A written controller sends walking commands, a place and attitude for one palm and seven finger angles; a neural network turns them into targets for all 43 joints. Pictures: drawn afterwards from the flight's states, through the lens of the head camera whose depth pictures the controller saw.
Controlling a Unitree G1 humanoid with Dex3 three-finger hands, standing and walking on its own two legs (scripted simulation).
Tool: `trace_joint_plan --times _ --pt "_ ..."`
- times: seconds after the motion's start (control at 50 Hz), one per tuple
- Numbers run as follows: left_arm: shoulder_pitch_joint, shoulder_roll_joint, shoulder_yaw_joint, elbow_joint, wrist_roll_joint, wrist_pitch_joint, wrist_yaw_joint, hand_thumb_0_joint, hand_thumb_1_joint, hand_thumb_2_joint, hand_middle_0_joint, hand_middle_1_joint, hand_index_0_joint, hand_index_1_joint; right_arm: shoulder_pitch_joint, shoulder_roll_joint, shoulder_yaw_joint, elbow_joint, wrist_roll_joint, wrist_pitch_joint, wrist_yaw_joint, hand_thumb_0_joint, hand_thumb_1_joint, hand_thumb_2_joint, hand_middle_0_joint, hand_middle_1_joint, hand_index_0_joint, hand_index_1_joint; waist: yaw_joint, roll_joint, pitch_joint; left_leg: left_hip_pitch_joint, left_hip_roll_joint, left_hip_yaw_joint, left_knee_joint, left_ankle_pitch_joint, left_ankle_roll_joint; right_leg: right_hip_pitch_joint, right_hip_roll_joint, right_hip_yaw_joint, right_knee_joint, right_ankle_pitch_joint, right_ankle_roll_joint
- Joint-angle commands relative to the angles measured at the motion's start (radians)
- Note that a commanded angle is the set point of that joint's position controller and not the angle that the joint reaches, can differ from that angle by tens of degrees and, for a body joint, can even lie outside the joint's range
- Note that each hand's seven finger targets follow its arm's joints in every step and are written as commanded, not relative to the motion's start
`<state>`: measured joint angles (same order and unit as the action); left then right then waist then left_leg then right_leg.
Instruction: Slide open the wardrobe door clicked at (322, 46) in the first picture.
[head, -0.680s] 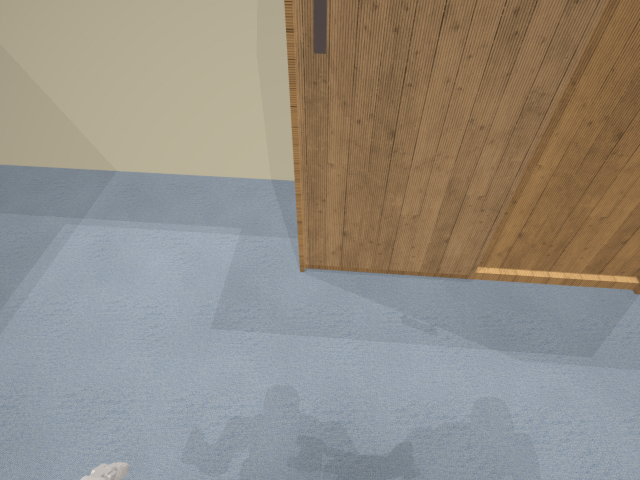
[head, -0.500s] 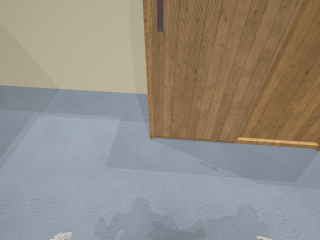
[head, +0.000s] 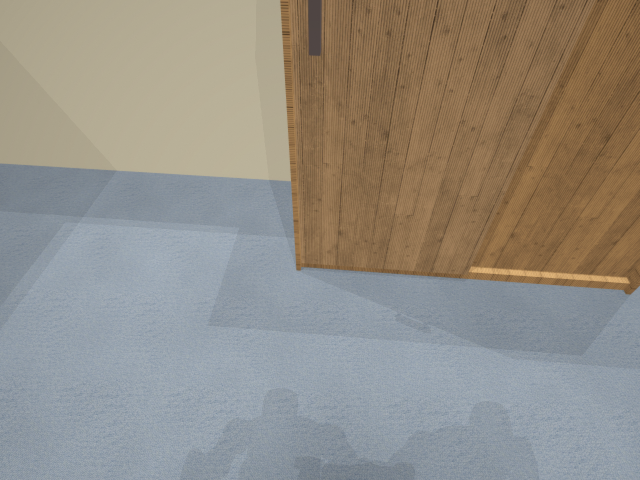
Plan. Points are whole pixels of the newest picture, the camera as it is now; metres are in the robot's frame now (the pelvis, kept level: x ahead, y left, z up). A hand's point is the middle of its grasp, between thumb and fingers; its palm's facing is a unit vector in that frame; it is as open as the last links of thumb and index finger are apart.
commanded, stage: stand and wait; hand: left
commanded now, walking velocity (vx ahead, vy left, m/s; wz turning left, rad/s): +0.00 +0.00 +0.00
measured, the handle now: out of the picture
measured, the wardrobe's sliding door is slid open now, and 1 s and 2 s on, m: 0.00 0.00 0.00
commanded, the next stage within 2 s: look at it before walking up in 0.14 s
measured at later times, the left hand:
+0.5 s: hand out of the picture +0.07 +0.25 -0.15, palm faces -0.02 -0.94 -0.34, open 7.4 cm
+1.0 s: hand out of the picture +0.07 +0.24 -0.16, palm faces -0.02 -0.95 -0.32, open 7.4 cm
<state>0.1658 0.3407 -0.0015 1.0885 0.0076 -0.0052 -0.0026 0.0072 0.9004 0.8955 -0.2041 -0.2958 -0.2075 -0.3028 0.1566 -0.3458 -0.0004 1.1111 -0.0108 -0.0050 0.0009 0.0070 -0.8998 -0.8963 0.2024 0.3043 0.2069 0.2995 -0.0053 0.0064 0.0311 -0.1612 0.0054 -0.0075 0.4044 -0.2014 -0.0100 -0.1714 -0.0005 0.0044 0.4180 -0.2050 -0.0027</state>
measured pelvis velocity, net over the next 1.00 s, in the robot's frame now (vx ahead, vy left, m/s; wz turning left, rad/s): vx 0.01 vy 0.00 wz -0.03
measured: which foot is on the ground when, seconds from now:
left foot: down 0.00-1.00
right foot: down 0.00-1.00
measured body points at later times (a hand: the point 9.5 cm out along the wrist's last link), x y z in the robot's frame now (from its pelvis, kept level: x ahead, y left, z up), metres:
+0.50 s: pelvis +0.00 +0.00 +0.00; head +0.00 +0.00 +0.45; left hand +0.07 +0.29 -0.13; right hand +0.07 -0.30 -0.13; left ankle +0.01 +0.13 -0.74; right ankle +0.02 -0.12 -0.74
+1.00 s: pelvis +0.01 +0.00 +0.00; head +0.01 +0.00 +0.45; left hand +0.07 +0.29 -0.14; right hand +0.08 -0.29 -0.14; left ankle +0.01 +0.13 -0.74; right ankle +0.02 -0.12 -0.74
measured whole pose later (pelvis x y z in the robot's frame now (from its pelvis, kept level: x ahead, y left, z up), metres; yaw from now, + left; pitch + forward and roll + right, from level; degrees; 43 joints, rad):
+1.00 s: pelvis +0.01 +0.00 +0.00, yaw -2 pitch -2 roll +0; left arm 0.19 0.31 0.00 1.08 0.01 0.01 0.00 0.01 0.90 0.90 -0.20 -0.30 -0.21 -0.30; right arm 0.14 -0.31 0.01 1.10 -0.02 0.00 0.00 0.00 -0.90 -0.90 0.20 0.30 0.21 0.30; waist 0.01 0.01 0.01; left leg -0.15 0.02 0.01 0.42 -0.24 -0.01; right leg -0.17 0.01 0.03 0.42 -0.22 -0.01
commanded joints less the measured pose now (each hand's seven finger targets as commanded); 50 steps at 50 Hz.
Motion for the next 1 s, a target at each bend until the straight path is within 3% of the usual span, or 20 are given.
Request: trace_joint_plan --times 0.0,0.16,0.42,0.56,0.7,0.82,0.84,0.88,0.9,0.94,0.98 --pt "-0.062 0.207 0.039 -0.071 0.003 -0.022 0.014 0.0 0.9 0.9 -0.2 -0.3 -0.2 -0.3 -0.069 -0.196 -0.035 -0.07 0.002 -0.028 -0.012 0.0 -0.9 -0.9 0.2 0.3 0.2 0.3 0.008 -0.014 -0.041 -0.014 0.103 -0.099 -0.085 0.047 0.037 0.002 -0.12 0.111 -0.102 0.002 -0.033" --pt "-0.065 0.205 0.038 -0.068 0.005 -0.019 0.012 0.0 0.9 0.9 -0.2 -0.3 -0.2 -0.3 -0.063 -0.198 -0.035 -0.062 0.0 -0.028 -0.011 0.0 -0.9 -0.9 0.2 0.3 0.2 0.3 0.007 -0.014 -0.022 -0.023 0.101 -0.102 -0.103 -0.006 0.037 -0.023 -0.117 0.117 -0.115 -0.064 -0.029" --pt "-0.065 0.205 0.038 -0.072 0.005 -0.025 0.013 0.0 0.9 0.9 -0.2 -0.3 -0.2 -0.3 -0.067 -0.195 -0.035 -0.064 0.002 -0.031 -0.011 0.0 -0.9 -0.9 0.2 0.3 0.2 0.3 0.006 -0.013 -0.057 0.005 0.106 -0.1 -0.09 0.078 0.035 0.005 -0.122 0.109 -0.106 0.036 -0.031" --pt "-0.066 0.204 0.038 -0.069 0.005 -0.023 0.012 0.0 0.9 0.9 -0.2 -0.3 -0.2 -0.3 -0.074 -0.197 -0.034 -0.064 0.002 -0.029 -0.011 0.0 -0.9 -0.9 0.2 0.3 0.2 0.3 0.007 -0.011 -0.046 0.005 0.106 -0.102 -0.099 0.059 0.035 0.001 -0.12 0.111 -0.117 0.012 -0.029" --pt "-0.062 0.206 0.038 -0.065 0.004 -0.026 0.013 0.0 0.9 0.9 -0.2 -0.3 -0.2 -0.3 -0.076 -0.199 -0.032 -0.066 0.004 -0.032 -0.013 0.0 -0.9 -0.9 0.2 0.3 0.2 0.3 0.007 -0.011 -0.077 0.031 0.112 -0.102 -0.091 0.132 0.035 0.034 -0.121 0.1 -0.103 0.109 -0.029" --pt "-0.063 0.206 0.037 -0.062 0.004 -0.025 0.014 0.0 0.9 0.9 -0.2 -0.3 -0.2 -0.3 -0.085 -0.198 -0.031 -0.062 0.004 -0.031 -0.014 0.0 -0.9 -0.9 0.2 0.3 0.2 0.3 0.01 -0.003 -0.057 0.027 0.112 -0.099 -0.102 0.125 0.033 0.034 -0.121 0.096 -0.109 0.107 -0.027" --pt "-0.063 0.206 0.037 -0.061 0.004 -0.024 0.013 0.0 0.9 0.9 -0.2 -0.3 -0.2 -0.3 -0.087 -0.199 -0.031 -0.062 0.003 -0.03 -0.014 0.0 -0.9 -0.9 0.2 0.3 0.2 0.3 0.009 -0.005 -0.055 0.028 0.112 -0.098 -0.105 0.115 0.033 0.03 -0.122 0.097 -0.112 0.097 -0.027" --pt "-0.007 0.099 0.016 -0.034 0.004 -0.007 0.015 0.0 0.9 0.9 -0.2 -0.3 -0.2 -0.3 -0.035 -0.091 -0.007 -0.038 -0.004 -0.016 -0.011 0.0 -0.9 -0.9 0.2 0.3 0.2 0.3 0.007 -0.016 -0.054 0.038 0.106 -0.065 -0.089 0.015 0.014 0.006 -0.111 0.107 -0.115 -0.022 -0.015" --pt "0.022 0.082 0.015 -0.032 0.007 0.002 0.014 0.0 0.9 0.9 -0.2 -0.3 -0.2 -0.3 0.0 -0.069 -0.005 -0.036 -0.007 -0.01 -0.01 0.0 -0.9 -0.9 0.2 0.3 0.2 0.3 0.009 -0.026 -0.049 0.029 0.1 -0.053 -0.067 -0.063 0.012 -0.01 -0.105 0.124 -0.111 -0.11 -0.019" --pt "0.043 0.092 0.025 -0.044 0.012 0.014 0.004 0.0 0.9 0.9 -0.2 -0.3 -0.2 -0.3 0.017 -0.074 -0.013 -0.043 -0.011 -0.004 -0.008 0.0 -0.9 -0.9 0.2 0.3 0.2 0.3 0.012 -0.049 0.025 -0.038 0.091 -0.037 -0.053 -0.234 0.016 -0.071 -0.095 0.161 -0.118 -0.275 -0.034" --pt "0.063 0.095 0.038 -0.065 0.014 0.018 -0.005 0.0 0.9 0.9 -0.2 -0.3 -0.2 -0.3 0.031 -0.079 -0.023 -0.06 -0.014 -0.004 -0.008 0.0 -0.9 -0.9 0.2 0.3 0.2 0.3 0.01 -0.041 0.077 -0.082 0.091 -0.031 -0.034 -0.321 0.022 -0.127 -0.085 0.196 -0.109 -0.364 -0.053"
